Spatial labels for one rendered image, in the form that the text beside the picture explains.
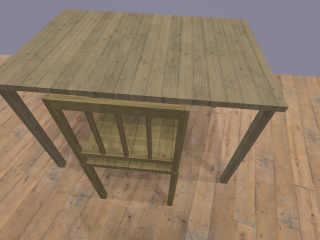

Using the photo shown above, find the table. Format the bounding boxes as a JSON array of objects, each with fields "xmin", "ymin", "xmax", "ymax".
[{"xmin": 0, "ymin": 9, "xmax": 289, "ymax": 184}]

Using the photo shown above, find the chair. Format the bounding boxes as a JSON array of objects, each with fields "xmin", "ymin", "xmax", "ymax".
[{"xmin": 41, "ymin": 94, "xmax": 190, "ymax": 206}]

